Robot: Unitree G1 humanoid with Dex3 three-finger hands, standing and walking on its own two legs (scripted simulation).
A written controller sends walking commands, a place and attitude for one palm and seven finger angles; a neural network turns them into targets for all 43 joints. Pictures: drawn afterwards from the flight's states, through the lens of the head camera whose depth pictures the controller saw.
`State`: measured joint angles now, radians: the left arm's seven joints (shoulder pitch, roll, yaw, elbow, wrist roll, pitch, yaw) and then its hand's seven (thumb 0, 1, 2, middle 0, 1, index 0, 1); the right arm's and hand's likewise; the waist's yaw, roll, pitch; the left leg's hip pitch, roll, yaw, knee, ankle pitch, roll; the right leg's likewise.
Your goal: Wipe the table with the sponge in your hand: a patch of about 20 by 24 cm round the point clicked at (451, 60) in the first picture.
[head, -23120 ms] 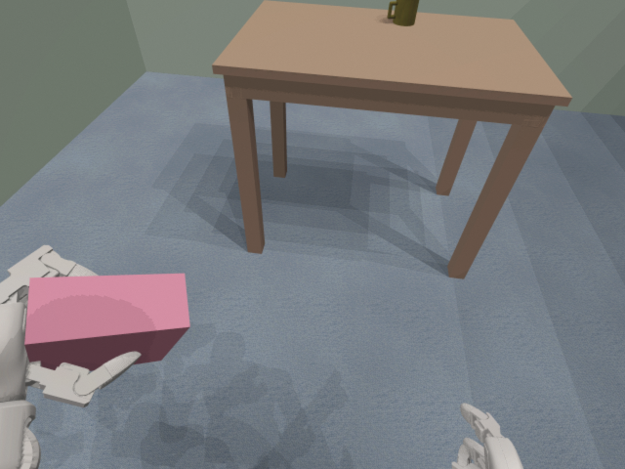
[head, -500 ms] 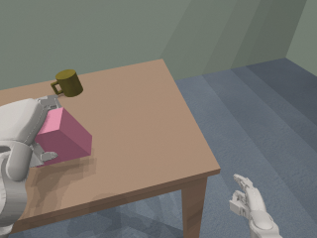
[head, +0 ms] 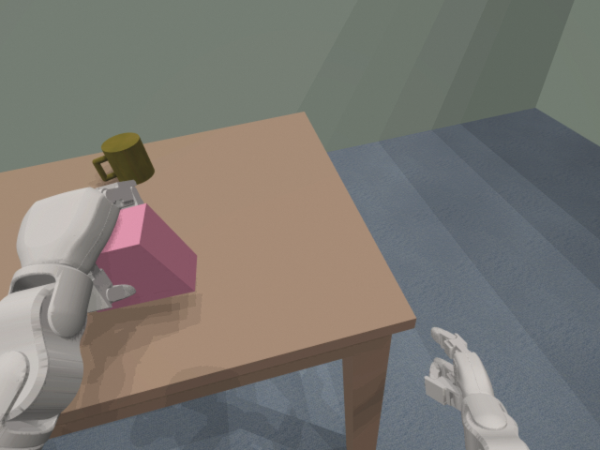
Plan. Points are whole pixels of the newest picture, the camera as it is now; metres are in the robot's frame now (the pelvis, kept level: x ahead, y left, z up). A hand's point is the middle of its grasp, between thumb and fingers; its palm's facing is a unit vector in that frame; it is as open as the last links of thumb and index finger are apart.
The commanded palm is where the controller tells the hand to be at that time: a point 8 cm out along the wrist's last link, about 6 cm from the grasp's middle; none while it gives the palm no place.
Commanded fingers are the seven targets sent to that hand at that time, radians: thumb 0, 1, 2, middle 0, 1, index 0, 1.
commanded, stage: move the sponge above the wiping area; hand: left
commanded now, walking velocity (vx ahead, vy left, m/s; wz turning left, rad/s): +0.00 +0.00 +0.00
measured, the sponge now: (130, 270) +0.25 +0.26 +0.16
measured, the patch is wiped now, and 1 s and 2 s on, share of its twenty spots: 0.00 0.00 0.00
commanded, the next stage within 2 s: none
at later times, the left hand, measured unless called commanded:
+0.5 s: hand (113, 259) +0.25 +0.27 +0.18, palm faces +0.16 -0.06 -0.98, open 9.7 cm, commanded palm +0.20 +0.26 +0.24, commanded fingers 0.00 0.10 1.30 -1.20 -1.60 -1.20 -1.60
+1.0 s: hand (128, 263) +0.25 +0.26 +0.17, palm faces +0.16 -0.08 -0.98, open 9.7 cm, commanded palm +0.21 +0.26 +0.23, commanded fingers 0.00 0.10 1.30 -1.20 -1.60 -1.20 -1.60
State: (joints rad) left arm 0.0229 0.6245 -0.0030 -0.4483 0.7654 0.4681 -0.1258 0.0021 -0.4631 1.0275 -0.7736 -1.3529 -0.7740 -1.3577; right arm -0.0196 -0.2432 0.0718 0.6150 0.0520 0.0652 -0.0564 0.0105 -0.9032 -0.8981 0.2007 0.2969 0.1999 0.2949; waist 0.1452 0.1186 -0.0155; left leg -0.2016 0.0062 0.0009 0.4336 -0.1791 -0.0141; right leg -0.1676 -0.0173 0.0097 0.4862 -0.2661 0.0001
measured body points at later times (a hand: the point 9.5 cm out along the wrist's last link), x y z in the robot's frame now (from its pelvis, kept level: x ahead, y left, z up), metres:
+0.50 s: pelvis +0.01 -0.01 +0.00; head -0.01 -0.07 +0.44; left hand +0.23 +0.27 +0.23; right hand +0.28 -0.20 -0.07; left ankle +0.04 +0.13 -0.74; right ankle +0.00 -0.12 -0.74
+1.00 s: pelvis +0.01 +0.00 +0.00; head -0.01 -0.06 +0.45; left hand +0.24 +0.26 +0.22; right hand +0.28 -0.18 -0.07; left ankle +0.04 +0.13 -0.74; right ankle +0.00 -0.12 -0.74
